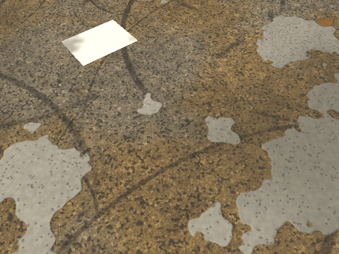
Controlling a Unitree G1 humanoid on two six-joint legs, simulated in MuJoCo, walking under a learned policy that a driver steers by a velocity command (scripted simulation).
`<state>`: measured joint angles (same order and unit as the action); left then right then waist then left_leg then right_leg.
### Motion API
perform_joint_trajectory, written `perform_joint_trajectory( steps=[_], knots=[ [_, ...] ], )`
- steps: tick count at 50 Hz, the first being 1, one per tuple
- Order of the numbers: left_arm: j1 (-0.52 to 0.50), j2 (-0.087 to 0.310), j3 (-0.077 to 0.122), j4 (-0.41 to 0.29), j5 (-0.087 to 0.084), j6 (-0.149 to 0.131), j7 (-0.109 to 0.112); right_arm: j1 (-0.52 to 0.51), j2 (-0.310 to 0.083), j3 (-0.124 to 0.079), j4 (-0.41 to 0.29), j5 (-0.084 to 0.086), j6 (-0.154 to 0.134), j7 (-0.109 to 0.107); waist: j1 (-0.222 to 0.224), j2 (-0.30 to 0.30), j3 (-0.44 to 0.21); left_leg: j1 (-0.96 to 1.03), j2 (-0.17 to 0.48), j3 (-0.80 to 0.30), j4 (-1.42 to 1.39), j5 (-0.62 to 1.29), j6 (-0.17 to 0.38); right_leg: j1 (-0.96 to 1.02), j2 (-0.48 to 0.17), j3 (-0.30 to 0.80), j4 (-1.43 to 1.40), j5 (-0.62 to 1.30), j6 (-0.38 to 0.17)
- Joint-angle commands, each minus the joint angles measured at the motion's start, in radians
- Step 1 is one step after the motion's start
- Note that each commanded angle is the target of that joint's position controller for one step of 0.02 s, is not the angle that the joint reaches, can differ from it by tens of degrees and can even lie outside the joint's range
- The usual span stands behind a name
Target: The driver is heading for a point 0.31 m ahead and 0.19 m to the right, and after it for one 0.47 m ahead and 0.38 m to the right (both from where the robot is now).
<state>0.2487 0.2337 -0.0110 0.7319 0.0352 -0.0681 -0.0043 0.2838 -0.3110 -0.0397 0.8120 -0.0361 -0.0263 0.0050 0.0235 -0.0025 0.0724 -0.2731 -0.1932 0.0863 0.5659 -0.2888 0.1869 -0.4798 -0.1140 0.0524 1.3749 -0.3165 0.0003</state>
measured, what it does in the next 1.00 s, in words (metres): walks ahead, turning right: right foot, then left foot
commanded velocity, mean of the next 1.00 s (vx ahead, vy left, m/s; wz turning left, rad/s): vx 0.39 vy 0.00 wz -0.73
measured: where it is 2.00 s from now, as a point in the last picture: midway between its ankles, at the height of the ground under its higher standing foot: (219, 228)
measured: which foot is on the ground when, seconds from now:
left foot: down 0.00-0.26, up 0.28-0.68, down 0.70-1.00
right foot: up 0.00-0.26, down 0.28-0.70, up 0.72-1.00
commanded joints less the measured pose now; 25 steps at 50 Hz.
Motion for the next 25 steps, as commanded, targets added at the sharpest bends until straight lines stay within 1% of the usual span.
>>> perform_joint_trajectory(
  steps=[1, 2, 3, 4, 5, 6, 7, 8, 9, 10, 11, 12, 13, 14, 15, 16, 17, 18, 19, 20, 21, 22, 23, 24, 25],
  knots=[
    [0.081, 0.124, 0.029, -0.014, -0.002, 0.038, -0.022, 0.031, -0.101, -0.025, -0.038, 0.008, -0.074, -0.004, 0.022, -0.064, 0.002, 0.017, 0.351, -0.343, -0.414, 0.161, 0.088, -0.13, -0.06, 0.02, -0.132, 0.024, -0.003],
    [0.004, 0.117, 0.028, -0.036, -0.011, 0.04, -0.027, 0.051, -0.1, -0.025, -0.026, 0.008, -0.086, 0.004, -0.003, -0.046, 0.042, 0.01, 0.326, -0.275, -0.446, 0.22, 0.056, -0.165, -0.05, 0.015, -0.206, 0.093, -0.013],
    [-0.061, 0.11, 0.026, -0.053, -0.022, 0.038, -0.03, 0.072, -0.094, -0.023, -0.014, 0.01, -0.093, 0.012, -0.023, -0.037, 0.074, 0.025, 0.299, -0.199, -0.464, 0.324, 0.018, -0.198, -0.033, 0.007, -0.293, 0.166, -0.027],
    [-0.092, 0.099, 0.025, -0.058, -0.031, 0.034, -0.035, 0.073, -0.086, -0.02, -0.011, 0.015, -0.1, 0.017, -0.031, -0.032, 0.077, 0.042, 0.26, -0.117, -0.47, 0.42, -0.027, -0.188, -0.012, -0.017, -0.393, 0.26, -0.042],
    [-0.119, 0.089, 0.02, -0.065, -0.033, 0.027, -0.041, 0.066, -0.082, -0.016, -0.009, 0.018, -0.108, 0.018, -0.034, -0.012, 0.072, 0.044, 0.241, -0.056, -0.479, 0.509, -0.052, -0.15, 0.004, -0.056, -0.483, 0.347, -0.054],
    [-0.152, 0.084, 0.018, -0.07, -0.034, 0.022, -0.048, 0.075, -0.079, -0.012, -0.003, 0.023, -0.115, 0.017, -0.044, -0.01, 0.065, 0.063, 0.242, -0.016, -0.504, 0.588, -0.07, -0.115, 0.024, -0.101, -0.558, 0.428, -0.068],
    [-0.185, 0.075, 0.015, -0.074, -0.036, 0.018, -0.055, 0.1, -0.08, -0.008, 0.006, 0.029, -0.123, 0.014, -0.061, -0.013, 0.056, 0.101, 0.258, 0.003, -0.533, 0.656, -0.087, -0.086, 0.041, -0.135, -0.624, 0.502, -0.085],
    [-0.194, 0.073, 0.014, -0.072, -0.039, 0.015, -0.059, 0.11, -0.087, -0.007, 0.017, 0.028, -0.128, 0.009, -0.061, 0.004, 0.053, 0.158, 0.274, 0.025, -0.543, 0.743, -0.103, -0.07, 0.06, -0.154, -0.675, 0.555, -0.1],
    [-0.186, 0.078, 0.014, -0.06, -0.031, 0.01, -0.062, 0.115, -0.09, -0.005, 0.023, 0.026, -0.128, 0.0, -0.054, 0.006, 0.047, 0.229, 0.279, 0.056, -0.499, 0.936, -0.123, -0.058, 0.095, -0.184, -0.721, 0.573, -0.111],
    [-0.162, 0.086, 0.016, -0.047, -0.019, 0.006, -0.064, 0.121, -0.109, -0.007, 0.025, 0.025, -0.123, -0.013, -0.04, 0.029, 0.012, 0.304, 0.29, 0.073, -0.423, 1.128, -0.142, -0.026, 0.138, -0.216, -0.756, 0.568, -0.117],
    [-0.11, 0.109, 0.023, -0.026, -0.008, 0.005, -0.065, 0.112, -0.131, -0.012, 0.02, 0.022, -0.114, -0.031, -0.013, 0.063, -0.034, 0.36, 0.298, 0.087, -0.311, 1.283, -0.166, 0.026, 0.185, -0.241, -0.777, 0.529, -0.119],
    [-0.001, 0.141, 0.036, 0.01, 0.0, 0.006, -0.063, 0.091, -0.151, -0.019, 0.01, 0.016, -0.101, -0.047, 0.039, 0.085, -0.098, 0.366, 0.307, 0.095, -0.137, 1.382, -0.189, 0.142, 0.237, -0.254, -0.785, 0.477, -0.121],
    [0.183, 0.181, 0.055, 0.067, 0.006, 0.01, -0.057, 0.051, -0.167, -0.025, -0.006, 0.01, -0.086, -0.057, 0.123, 0.097, -0.18, 0.307, 0.317, 0.086, 0.111, 1.394, -0.206, 0.329, 0.266, -0.228, -0.774, 0.438, -0.138],
    [0.369, 0.22, 0.078, 0.116, 0.011, 0.011, -0.041, -0.029, -0.187, -0.034, -0.027, 0.02, -0.077, -0.058, 0.233, 0.087, -0.223, 0.177, 0.296, 0.083, 0.454, 1.191, -0.22, 0.505, 0.209, -0.129, -0.841, 0.485, -0.193],
    [0.361, 0.263, 0.089, 0.095, -0.082, 0.011, -0.029, -0.067, -0.084, 0.001, -0.069, -0.003, -0.076, -0.036, 0.204, -0.174, -0.218, -0.102, 0.121, 0.016, 0.876, -0.017, -0.258, 0.705, 0.058, 0.051, -0.791, 0.716, -0.195],
    [0.256, 0.341, 0.093, 0.028, -0.02, -0.015, -0.025, 0.098, -0.004, 0.024, -0.128, 0.021, -0.096, -0.02, 0.044, -0.327, -0.412, -0.436, 0.031, -0.198, 1.209, -0.384, -0.316, 0.976, -0.156, 0.54, -0.77, 1.018, -0.433],
    [0.175, 0.331, 0.116, -0.04, -0.006, -0.012, -0.023, 0.081, -0.11, 0.018, -0.152, 0.042, -0.114, -0.007, 0.08, -0.084, -0.533, -0.449, 0.081, -0.316, 1.15, -0.264, -0.277, 0.96, -0.208, 0.676, -0.928, 0.743, -0.472],
    [0.09, 0.286, 0.114, -0.083, -0.032, -0.011, -0.018, -0.008, -0.137, 0.011, -0.191, 0.056, -0.118, -0.007, 0.045, 0.054, -0.365, -0.459, 0.125, -0.3, 1.022, -0.209, -0.24, 0.782, -0.152, 0.626, -1.008, 0.505, -0.437],
    [0.002, 0.247, 0.103, -0.099, -0.056, -0.009, -0.021, -0.046, -0.13, 0.008, -0.195, 0.043, -0.111, -0.011, -0.026, 0.185, -0.204, -0.431, 0.159, -0.256, 0.925, -0.174, -0.225, 0.552, -0.1, 0.562, -1.072, 0.447, -0.392],
    [-0.033, 0.231, 0.097, -0.117, -0.057, -0.01, -0.019, -0.047, -0.131, 0.004, -0.201, 0.027, -0.096, -0.014, -0.058, 0.177, -0.133, -0.391, 0.174, -0.252, 0.862, -0.164, -0.234, 0.406, -0.075, 0.526, -1.094, 0.532, -0.386],
    [-0.039, 0.228, 0.098, -0.126, -0.051, -0.009, -0.015, -0.043, -0.131, 0.0, -0.208, 0.017, -0.079, -0.016, -0.073, 0.149, -0.086, -0.344, 0.19, -0.25, 0.788, -0.156, -0.248, 0.301, -0.03, 0.459, -1.107, 0.634, -0.37],
    [-0.042, 0.22, 0.099, -0.125, -0.053, -0.005, -0.011, -0.048, -0.123, 0.001, -0.218, 0.009, -0.069, -0.02, -0.078, 0.117, -0.066, -0.299, 0.198, -0.237, 0.68, -0.143, -0.263, 0.218, 0.024, 0.379, -1.101, 0.719, -0.349],
    [-0.044, 0.221, 0.101, -0.118, -0.057, 0.001, -0.003, -0.064, -0.096, 0.008, -0.229, 0.003, -0.064, -0.027, -0.081, 0.099, -0.065, -0.257, 0.195, -0.215, 0.553, -0.12, -0.278, 0.152, 0.075, 0.315, -1.078, 0.788, -0.322],
    [-0.032, 0.235, 0.108, -0.111, -0.06, 0.012, 0.008, -0.098, -0.068, 0.016, -0.243, 0.002, -0.06, -0.033, -0.069, 0.076, -0.083, -0.246, 0.169, -0.188, 0.442, -0.074, -0.292, 0.141, 0.114, 0.279, -1.047, 0.871, -0.296],
    [-0.017, 0.25, 0.116, -0.106, -0.062, 0.029, 0.023, -0.127, -0.053, 0.02, -0.252, 0.007, -0.054, -0.039, -0.054, 0.044, -0.129, -0.226, 0.14, -0.176, 0.352, -0.011, -0.303, 0.157, 0.137, 0.265, -1.013, 0.92, -0.264]
  ],
)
